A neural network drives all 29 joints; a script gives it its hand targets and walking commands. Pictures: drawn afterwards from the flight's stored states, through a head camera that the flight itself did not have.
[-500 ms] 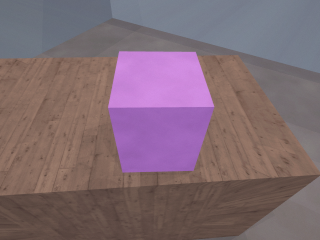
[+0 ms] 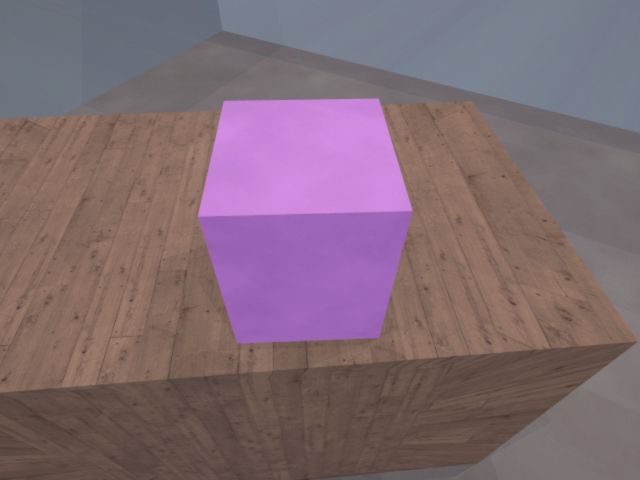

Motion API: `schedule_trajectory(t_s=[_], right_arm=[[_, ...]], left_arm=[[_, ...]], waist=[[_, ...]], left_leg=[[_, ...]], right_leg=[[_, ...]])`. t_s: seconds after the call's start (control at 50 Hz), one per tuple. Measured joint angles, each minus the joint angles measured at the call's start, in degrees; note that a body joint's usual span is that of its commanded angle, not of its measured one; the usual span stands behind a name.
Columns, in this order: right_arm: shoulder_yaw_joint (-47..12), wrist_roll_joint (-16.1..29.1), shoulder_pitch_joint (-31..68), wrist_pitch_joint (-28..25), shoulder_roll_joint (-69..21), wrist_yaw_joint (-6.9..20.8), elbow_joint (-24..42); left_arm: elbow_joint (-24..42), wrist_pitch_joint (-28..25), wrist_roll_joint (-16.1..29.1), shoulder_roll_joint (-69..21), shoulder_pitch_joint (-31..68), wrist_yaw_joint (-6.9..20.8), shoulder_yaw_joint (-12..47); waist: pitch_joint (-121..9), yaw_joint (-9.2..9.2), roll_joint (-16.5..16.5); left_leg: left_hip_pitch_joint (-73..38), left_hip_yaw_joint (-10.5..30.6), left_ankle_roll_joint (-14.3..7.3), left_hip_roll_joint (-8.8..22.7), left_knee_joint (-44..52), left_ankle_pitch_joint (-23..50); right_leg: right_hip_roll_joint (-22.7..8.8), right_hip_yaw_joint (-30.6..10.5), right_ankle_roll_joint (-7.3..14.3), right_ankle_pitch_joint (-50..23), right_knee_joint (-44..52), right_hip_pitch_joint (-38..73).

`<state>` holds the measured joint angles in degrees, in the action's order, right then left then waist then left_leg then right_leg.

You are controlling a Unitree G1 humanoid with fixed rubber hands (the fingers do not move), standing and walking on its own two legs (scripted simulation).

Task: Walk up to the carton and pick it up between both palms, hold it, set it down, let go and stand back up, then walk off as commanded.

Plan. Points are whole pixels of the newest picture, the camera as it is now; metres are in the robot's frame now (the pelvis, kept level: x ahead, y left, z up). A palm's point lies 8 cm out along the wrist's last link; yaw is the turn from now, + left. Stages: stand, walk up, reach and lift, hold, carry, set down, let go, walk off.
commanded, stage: walk up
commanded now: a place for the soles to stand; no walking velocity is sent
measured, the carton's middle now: (305, 225) +0.43 +0.04 +0.09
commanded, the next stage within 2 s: stand in 0.24 s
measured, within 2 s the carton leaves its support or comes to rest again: neither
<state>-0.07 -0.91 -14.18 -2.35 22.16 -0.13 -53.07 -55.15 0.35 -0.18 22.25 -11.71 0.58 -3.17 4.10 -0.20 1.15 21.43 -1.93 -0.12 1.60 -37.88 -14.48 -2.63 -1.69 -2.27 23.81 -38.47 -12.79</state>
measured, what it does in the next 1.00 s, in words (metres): stands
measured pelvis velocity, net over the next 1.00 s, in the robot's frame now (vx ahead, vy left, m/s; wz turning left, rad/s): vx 0.01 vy -0.01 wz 0.00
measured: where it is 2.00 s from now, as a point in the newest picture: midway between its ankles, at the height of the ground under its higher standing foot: outside the picture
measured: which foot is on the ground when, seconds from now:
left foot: down 0.00-1.00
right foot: down 0.00-1.00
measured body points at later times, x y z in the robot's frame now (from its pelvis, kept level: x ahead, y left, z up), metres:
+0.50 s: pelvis +0.00 +0.00 +0.00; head +0.02 +0.01 +0.45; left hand +0.07 +0.32 -0.13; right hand +0.07 -0.31 -0.12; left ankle +0.06 +0.12 -0.72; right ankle -0.03 -0.15 -0.72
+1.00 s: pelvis +0.01 -0.01 +0.01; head +0.02 +0.00 +0.46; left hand +0.19 +0.28 -0.05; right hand +0.19 -0.29 -0.07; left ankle +0.06 +0.12 -0.72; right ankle -0.03 -0.15 -0.72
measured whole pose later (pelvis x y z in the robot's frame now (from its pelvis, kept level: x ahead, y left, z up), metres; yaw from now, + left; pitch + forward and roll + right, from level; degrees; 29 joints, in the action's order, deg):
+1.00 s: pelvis +0.01 -0.01 +0.01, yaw +0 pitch -5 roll +1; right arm 3.2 -0.8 -2.8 -8.7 19.2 3.5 -48.7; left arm -21.4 23.8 -1.7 21.1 -8.2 0.2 -3.2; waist 6.2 -0.2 1.8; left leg 14.8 -2.0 1.2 1.8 -32.4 -13.0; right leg -2.5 -1.5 -2.2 22.1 -33.2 -6.5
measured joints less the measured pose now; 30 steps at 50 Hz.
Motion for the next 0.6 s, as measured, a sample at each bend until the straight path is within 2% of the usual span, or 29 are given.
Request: schedule_trajectory(t_s=[0.46,0.54,0.6], right_arm=[[0.00,0.00,0.09,0.00,0.00,0.00,0.00],[2.25,-4.48,4.47,-3.17,-0.73,2.71,-2.95],[2.90,-4.83,8.43,-4.10,-1.21,3.57,-2.96]], left_arm=[[0.00,0.32,0.00,0.00,0.00,0.00,0.00],[9.42,17.40,0.00,0.00,3.27,-1.02,0.01],[17.27,25.66,-0.06,0.00,7.27,-1.04,0.02]], waist=[[0.00,0.00,0.00],[0.78,0.01,0.04],[2.05,0.00,0.12]], left_leg=[[0.00,0.00,0.00,0.01,0.00,-0.10],[2.15,0.00,0.30,0.01,-2.07,-0.67],[3.40,0.03,0.32,0.07,-4.45,-1.70]], right_leg=[[0.00,0.00,0.00,0.10,0.00,0.00],[-0.01,0.01,1.39,1.97,-3.01,-2.47],[-0.02,0.01,1.68,2.43,-5.30,-3.66]])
